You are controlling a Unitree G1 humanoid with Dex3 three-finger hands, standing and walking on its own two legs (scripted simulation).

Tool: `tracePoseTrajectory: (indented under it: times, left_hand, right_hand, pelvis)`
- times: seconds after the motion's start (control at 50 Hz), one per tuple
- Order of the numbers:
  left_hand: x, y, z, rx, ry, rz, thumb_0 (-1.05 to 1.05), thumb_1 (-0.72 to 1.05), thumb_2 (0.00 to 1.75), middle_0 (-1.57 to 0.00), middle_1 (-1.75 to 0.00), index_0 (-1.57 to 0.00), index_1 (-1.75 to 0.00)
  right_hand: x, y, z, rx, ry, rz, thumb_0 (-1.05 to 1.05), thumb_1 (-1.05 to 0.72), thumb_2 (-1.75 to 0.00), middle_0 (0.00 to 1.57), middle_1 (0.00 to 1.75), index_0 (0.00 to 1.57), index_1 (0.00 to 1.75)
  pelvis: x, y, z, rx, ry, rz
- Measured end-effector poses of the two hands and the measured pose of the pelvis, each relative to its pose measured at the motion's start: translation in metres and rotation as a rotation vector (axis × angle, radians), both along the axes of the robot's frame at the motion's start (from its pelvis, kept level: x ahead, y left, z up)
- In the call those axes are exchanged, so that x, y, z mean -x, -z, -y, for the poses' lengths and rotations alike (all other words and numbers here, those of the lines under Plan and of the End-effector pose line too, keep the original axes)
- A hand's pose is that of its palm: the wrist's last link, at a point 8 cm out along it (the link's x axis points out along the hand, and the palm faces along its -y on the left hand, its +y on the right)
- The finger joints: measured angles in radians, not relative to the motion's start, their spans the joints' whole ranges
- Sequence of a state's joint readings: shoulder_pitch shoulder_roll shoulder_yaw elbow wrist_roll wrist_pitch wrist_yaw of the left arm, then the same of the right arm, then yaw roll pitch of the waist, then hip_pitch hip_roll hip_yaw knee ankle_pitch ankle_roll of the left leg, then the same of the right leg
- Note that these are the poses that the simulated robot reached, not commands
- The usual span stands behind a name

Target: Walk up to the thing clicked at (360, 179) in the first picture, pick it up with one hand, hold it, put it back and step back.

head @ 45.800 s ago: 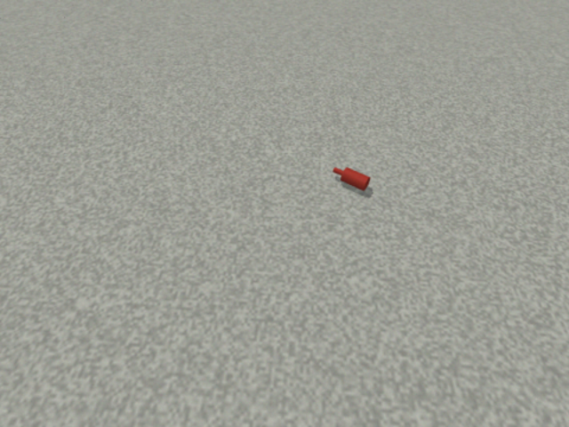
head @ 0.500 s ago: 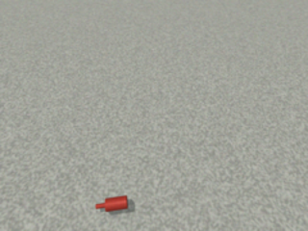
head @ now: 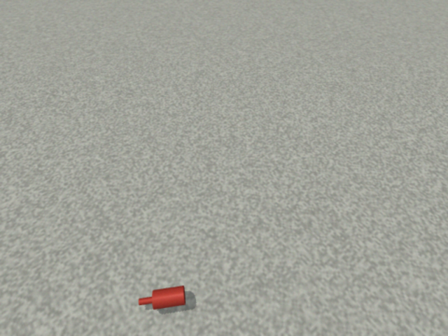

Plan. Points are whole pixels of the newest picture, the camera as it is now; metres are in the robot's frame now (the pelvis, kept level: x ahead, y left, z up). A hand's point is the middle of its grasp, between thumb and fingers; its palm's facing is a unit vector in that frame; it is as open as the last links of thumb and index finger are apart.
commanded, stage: stand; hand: left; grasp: from above
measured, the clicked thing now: (162, 298) +0.42 +0.25 -0.75
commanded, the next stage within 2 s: step back in 0.02 s
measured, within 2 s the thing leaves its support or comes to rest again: neither
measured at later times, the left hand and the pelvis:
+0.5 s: hand out of the picture +0.00 +0.23 -0.15, palm faces -0.02 -0.90 -0.44, open 7.4 cm; pelvis -0.08 -0.04 -0.01, yaw +0 degrees
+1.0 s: hand out of the picture -0.15 +0.30 -0.17, palm faces +0.04 -0.92 -0.39, open 7.4 cm; pelvis -0.22 +0.01 -0.01, yaw +1 degrees
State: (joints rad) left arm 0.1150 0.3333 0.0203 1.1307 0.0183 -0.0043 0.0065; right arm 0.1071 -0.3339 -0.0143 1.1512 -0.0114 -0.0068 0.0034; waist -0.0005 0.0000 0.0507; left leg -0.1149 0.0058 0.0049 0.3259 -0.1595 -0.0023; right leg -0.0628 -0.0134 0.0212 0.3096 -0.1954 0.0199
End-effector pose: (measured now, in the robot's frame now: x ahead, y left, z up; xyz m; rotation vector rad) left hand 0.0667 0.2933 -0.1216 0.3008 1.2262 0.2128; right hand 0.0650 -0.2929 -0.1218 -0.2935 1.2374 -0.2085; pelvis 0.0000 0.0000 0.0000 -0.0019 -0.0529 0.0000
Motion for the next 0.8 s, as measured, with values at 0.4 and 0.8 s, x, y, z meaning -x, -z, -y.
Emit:
tracePoseTrajectory:
  times: [0.4,0.8]
  left_hand:
    - [0.061,-0.005,0.014,-0.109,0.023,-0.041,0.00,0.91,0.90,-0.20,-0.30,-0.20,-0.30]
    - [0.130,0.021,-0.019,-0.043,-0.011,0.130,0.00,0.90,0.90,-0.20,-0.30,-0.20,-0.30]
  right_hand:
    - [0.014,0.023,0.054,0.013,0.005,0.055,0.00,-0.90,-0.90,0.20,0.30,0.21,0.30]
    - [0.137,0.012,0.017,0.087,-0.108,-0.010,0.00,-0.90,-0.90,0.20,0.30,0.21,0.30]
  pelvis:
    - [0.065,0.020,0.035,-0.039,0.026,-0.010]
    - [0.171,0.033,0.000,-0.022,-0.060,0.013]
